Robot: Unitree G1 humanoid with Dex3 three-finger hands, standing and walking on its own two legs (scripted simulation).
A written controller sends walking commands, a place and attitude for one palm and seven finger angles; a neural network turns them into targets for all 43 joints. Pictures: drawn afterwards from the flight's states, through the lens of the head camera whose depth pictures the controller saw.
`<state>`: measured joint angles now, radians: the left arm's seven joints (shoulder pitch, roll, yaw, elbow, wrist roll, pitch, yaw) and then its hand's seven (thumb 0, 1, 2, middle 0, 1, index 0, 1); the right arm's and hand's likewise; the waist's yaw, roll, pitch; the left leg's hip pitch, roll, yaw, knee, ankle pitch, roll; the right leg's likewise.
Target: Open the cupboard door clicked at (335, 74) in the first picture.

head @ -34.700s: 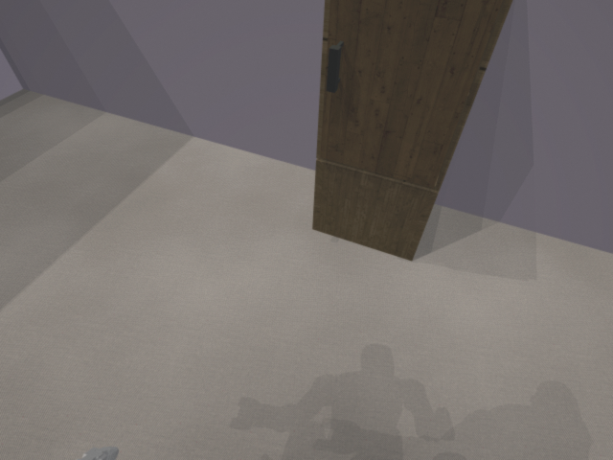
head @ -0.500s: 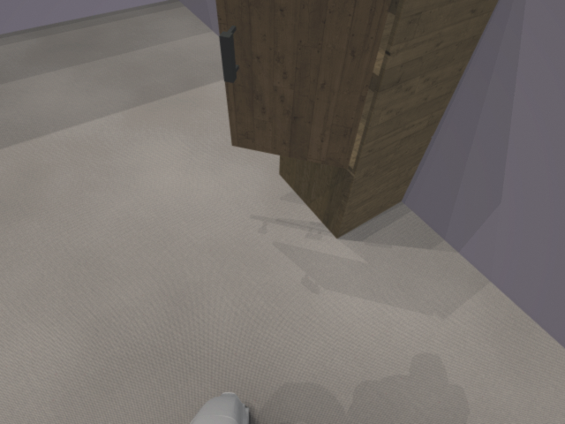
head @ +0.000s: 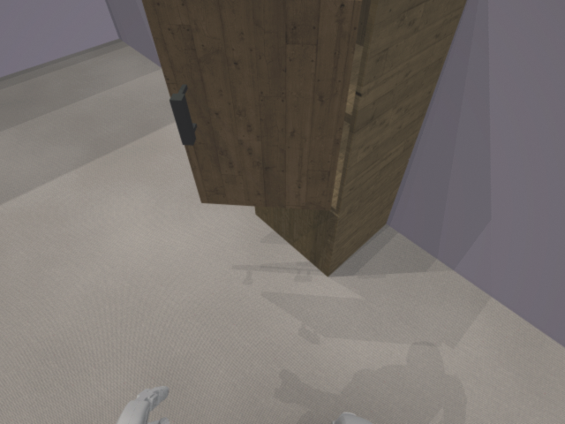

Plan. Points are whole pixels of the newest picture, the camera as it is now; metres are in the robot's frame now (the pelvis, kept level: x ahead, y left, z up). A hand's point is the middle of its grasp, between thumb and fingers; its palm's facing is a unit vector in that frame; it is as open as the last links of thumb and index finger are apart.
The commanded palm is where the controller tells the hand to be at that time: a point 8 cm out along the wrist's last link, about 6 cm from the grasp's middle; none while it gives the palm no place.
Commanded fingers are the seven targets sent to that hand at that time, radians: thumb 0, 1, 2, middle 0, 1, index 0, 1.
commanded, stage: take the last steps up to it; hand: left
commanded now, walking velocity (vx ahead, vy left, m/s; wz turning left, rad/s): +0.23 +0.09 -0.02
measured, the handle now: (186, 114) +0.75 +0.25 +0.01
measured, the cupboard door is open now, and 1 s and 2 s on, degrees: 42 42 42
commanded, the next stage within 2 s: come to a stop and stand still in 0.20 s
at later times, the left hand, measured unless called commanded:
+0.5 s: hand out of the picture +0.13 +0.23 -0.20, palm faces +0.08 -0.98 -0.20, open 7.3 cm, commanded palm none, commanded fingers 0.00 0.90 0.90 -0.20 -0.30 -0.20 -0.30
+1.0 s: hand (190, 407) +0.18 +0.17 -0.17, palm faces +0.01 -0.98 -0.22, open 7.4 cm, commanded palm none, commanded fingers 0.00 0.90 0.90 -0.20 -0.30 -0.20 -0.30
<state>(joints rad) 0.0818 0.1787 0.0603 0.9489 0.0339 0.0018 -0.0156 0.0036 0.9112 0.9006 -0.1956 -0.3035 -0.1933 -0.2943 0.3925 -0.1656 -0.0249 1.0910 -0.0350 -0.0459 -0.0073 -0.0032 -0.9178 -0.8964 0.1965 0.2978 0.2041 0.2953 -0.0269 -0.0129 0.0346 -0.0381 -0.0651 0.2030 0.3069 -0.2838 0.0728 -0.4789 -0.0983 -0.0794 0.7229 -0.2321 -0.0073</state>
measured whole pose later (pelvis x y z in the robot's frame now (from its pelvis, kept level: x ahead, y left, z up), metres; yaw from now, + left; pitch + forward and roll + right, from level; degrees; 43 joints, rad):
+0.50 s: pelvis +0.15 +0.04 -0.01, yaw +0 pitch -1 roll +0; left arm 0.30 0.21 0.04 1.11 0.01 0.03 0.03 0.00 0.92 0.90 -0.20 -0.30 -0.20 -0.29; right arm 0.16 -0.16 -0.02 1.04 -0.03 -0.02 -0.03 0.00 -0.92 -0.90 0.19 0.30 0.20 0.30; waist 0.04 -0.06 0.05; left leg -0.35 0.04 0.09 0.57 -0.21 0.02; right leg -0.20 -0.07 -0.07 0.68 -0.51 0.03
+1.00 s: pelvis +0.14 -0.02 +0.00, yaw -1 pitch +1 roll +1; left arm 0.23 0.16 0.03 1.04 0.02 0.01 0.02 0.00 0.91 0.90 -0.20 -0.30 -0.20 -0.30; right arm 0.24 -0.20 -0.05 1.07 -0.01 0.05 -0.02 0.00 -0.91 -0.90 0.20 0.30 0.20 0.30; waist -0.01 0.01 0.03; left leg -0.29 0.02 0.04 0.64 -0.36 -0.02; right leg -0.20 0.00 -0.07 0.50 -0.30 -0.04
